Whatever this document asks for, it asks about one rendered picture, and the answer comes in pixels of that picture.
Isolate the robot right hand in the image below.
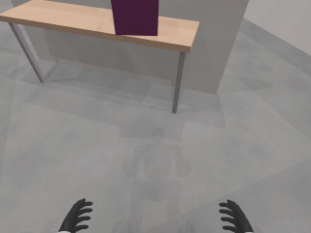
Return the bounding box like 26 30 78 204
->
219 199 255 233

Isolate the robot left hand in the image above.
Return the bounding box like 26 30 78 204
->
58 198 93 233

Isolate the table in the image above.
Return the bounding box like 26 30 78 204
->
0 0 199 114

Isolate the carton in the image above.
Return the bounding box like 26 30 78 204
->
111 0 159 36

